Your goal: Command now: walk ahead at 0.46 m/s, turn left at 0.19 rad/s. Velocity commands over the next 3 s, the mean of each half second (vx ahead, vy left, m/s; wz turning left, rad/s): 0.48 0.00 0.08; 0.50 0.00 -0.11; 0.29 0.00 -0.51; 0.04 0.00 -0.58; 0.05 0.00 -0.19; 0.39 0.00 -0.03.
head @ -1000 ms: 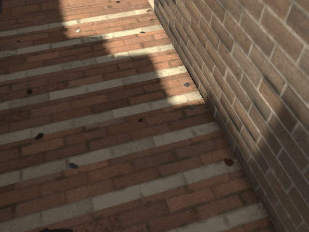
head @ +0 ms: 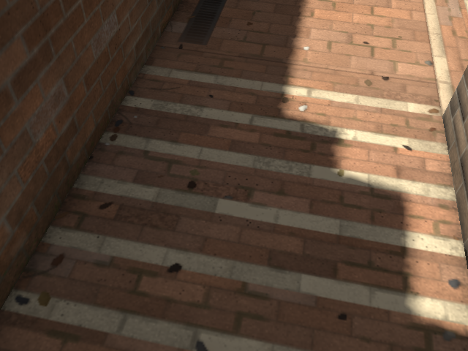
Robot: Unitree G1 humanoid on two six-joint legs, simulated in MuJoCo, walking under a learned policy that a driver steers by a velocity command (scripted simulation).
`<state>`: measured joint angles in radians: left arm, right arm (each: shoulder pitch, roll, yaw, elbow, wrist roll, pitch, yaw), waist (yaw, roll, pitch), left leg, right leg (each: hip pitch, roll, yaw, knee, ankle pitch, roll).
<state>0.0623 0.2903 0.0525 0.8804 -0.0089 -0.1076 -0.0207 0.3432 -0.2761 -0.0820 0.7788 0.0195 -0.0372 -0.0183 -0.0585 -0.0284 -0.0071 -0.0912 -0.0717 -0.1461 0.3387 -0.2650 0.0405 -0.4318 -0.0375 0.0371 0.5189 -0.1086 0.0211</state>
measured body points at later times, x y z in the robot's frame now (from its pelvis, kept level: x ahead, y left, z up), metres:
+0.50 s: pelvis +0.26 -0.02 -0.01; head +0.29 -0.02 +0.43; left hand +0.17 +0.24 -0.15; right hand +0.52 -0.22 -0.09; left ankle +0.44 +0.11 -0.72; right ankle +0.09 -0.14 -0.74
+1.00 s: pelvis +0.55 -0.01 -0.01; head +0.57 -0.01 +0.44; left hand +0.76 +0.22 -0.11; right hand +0.54 -0.30 -0.13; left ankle +0.43 +0.10 -0.74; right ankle +0.74 -0.16 -0.70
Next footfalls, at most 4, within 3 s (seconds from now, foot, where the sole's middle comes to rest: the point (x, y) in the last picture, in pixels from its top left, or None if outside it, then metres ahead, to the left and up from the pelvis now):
0.06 right None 0.13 -0.14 -0.78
0.54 left None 0.47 0.10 -0.78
1.10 right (268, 265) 0.78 -0.14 -0.78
1.54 left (223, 214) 0.99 0.00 -0.78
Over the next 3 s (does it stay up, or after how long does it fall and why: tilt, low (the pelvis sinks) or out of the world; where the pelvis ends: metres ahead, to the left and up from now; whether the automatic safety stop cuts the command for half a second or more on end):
stays up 1.01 -0.23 -0.02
